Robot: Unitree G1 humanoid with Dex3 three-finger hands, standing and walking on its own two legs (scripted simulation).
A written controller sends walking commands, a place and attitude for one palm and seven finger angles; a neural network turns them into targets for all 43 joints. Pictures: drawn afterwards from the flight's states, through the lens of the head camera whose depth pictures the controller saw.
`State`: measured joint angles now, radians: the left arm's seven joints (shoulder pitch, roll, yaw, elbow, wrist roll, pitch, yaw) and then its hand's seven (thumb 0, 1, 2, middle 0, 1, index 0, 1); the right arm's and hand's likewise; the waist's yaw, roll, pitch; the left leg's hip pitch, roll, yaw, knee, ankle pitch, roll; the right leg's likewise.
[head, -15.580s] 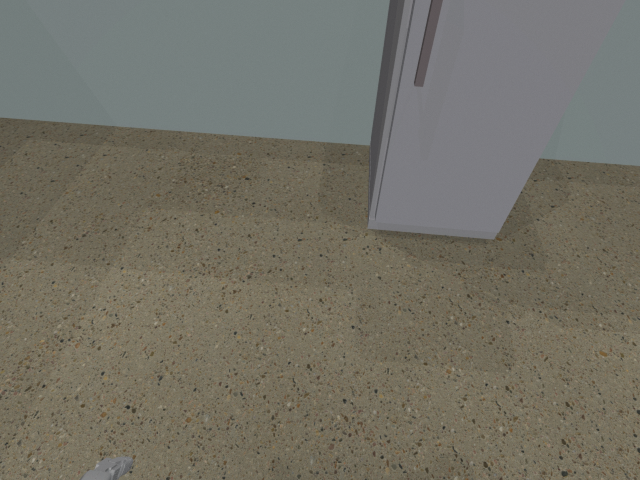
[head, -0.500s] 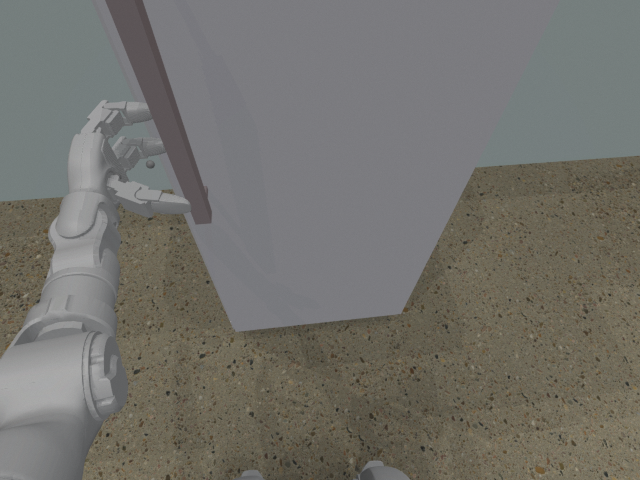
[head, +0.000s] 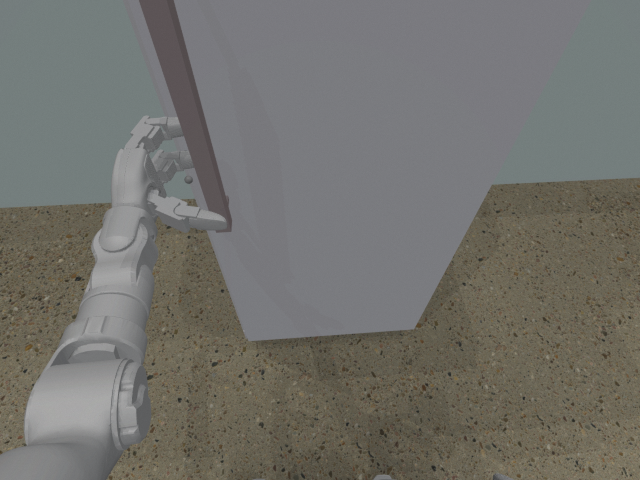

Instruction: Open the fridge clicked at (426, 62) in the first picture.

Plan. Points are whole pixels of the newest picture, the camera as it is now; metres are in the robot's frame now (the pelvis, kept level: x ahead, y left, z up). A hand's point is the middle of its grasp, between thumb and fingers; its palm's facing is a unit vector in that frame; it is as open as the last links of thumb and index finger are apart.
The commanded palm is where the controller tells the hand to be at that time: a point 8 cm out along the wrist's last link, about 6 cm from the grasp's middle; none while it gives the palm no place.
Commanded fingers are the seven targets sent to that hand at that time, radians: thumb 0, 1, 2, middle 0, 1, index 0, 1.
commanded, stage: slide the fingers in behind the handle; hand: left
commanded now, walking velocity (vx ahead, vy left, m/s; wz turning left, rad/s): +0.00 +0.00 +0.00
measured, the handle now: (193, 102) +0.51 +0.15 +0.19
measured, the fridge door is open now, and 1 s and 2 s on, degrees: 0 0 0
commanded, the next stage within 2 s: grip the handle and tug to test in 1.08 s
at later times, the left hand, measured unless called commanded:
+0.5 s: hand (210, 181) +0.45 +0.14 +0.12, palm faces +0.05 -1.00 -0.02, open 14.0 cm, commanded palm +0.42 +0.19 +0.11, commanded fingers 0.00 -0.50 0.30 -0.30 -1.20 -0.30 -1.20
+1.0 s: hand (212, 179) +0.46 +0.14 +0.11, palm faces +0.06 -1.00 +0.00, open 14.0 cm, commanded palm +0.43 +0.19 +0.11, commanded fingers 0.00 -0.50 0.30 -0.30 -1.20 -0.30 -1.20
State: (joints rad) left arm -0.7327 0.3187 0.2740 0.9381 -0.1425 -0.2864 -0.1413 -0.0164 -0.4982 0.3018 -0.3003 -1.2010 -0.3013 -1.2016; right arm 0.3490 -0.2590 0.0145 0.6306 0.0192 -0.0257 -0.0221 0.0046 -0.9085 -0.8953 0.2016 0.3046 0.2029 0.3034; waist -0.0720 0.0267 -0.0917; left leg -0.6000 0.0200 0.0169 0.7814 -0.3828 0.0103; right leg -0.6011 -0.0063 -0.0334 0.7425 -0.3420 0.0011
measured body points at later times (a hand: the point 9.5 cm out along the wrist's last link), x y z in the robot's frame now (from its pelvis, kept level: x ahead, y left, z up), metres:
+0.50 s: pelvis -0.01 -0.01 +0.00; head +0.05 -0.02 +0.45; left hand +0.44 +0.19 +0.12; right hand +0.05 -0.27 -0.12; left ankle +0.00 +0.11 -0.71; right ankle +0.01 -0.12 -0.71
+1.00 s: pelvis +0.00 -0.01 +0.00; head +0.06 -0.02 +0.45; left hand +0.45 +0.19 +0.11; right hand +0.04 -0.27 -0.12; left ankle +0.00 +0.11 -0.71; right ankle +0.01 -0.12 -0.71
